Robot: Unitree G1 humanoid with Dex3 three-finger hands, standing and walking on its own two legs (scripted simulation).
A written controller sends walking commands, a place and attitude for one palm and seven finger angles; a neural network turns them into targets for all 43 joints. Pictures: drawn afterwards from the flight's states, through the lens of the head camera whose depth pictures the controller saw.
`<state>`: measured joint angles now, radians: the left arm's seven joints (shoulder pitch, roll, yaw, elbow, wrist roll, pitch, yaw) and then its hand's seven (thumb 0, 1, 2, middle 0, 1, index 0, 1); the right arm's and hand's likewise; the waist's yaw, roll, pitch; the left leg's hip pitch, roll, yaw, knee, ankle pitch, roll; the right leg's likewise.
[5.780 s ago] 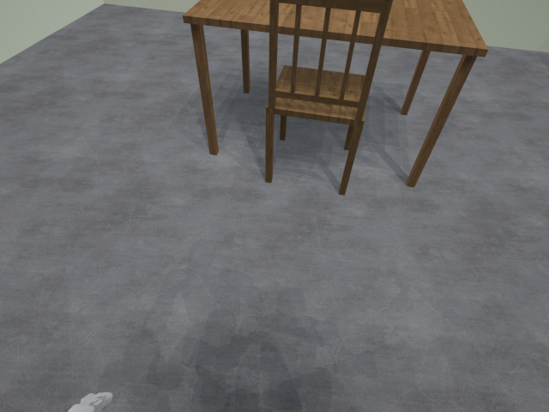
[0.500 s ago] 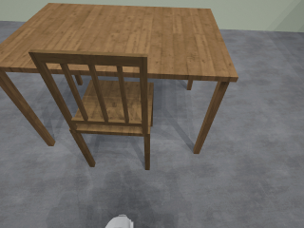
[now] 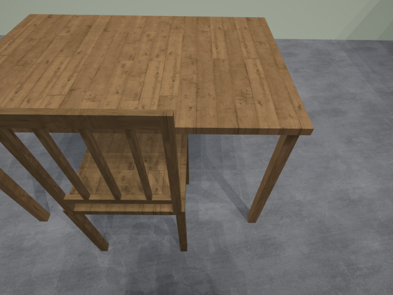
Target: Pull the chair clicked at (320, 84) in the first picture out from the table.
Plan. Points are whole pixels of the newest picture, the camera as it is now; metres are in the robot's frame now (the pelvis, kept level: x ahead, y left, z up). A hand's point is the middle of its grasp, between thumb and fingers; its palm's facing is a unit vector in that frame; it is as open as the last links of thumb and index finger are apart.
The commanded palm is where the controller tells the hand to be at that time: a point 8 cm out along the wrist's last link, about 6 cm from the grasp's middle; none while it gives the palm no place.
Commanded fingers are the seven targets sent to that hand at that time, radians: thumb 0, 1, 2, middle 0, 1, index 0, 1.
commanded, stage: come to a stop and stand still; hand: left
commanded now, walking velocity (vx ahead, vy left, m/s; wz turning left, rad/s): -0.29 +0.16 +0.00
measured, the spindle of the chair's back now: (103, 168) +0.43 +0.28 -0.06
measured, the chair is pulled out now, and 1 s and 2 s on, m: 0.00 0.00 0.00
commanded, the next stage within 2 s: look again from close up in 0.94 s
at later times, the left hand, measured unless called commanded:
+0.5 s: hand out of the picture +0.00 +0.27 -0.17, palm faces +0.08 -0.96 -0.27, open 7.4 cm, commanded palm none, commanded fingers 0.00 0.90 0.90 -0.20 -0.30 -0.20 -0.30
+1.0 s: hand out of the picture -0.08 +0.23 -0.18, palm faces +0.07 -0.99 -0.14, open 7.4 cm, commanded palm none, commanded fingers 0.00 0.90 0.90 -0.20 -0.30 -0.20 -0.30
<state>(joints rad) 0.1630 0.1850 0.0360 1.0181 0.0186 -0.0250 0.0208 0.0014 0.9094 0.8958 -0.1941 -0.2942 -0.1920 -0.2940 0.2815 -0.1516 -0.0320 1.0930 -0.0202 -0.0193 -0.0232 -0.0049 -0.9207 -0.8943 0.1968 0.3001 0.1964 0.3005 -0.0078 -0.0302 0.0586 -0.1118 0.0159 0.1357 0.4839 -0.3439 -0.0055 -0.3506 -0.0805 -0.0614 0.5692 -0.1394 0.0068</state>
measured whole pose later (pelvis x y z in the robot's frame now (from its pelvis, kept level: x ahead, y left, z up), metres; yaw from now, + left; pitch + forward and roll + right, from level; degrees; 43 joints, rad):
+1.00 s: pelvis -0.08 +0.07 +0.00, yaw +1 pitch -2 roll +0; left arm 0.37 0.15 0.02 1.01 0.02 0.02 0.01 0.01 0.90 0.90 -0.20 -0.30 -0.20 -0.29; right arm 0.37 -0.15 -0.01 1.04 -0.03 0.00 -0.02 0.01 -0.91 -0.89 0.20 0.30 0.20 0.30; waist 0.00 -0.05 0.00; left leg -0.22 -0.01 0.08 0.52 -0.26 0.05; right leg -0.26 0.01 -0.06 0.56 -0.32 -0.05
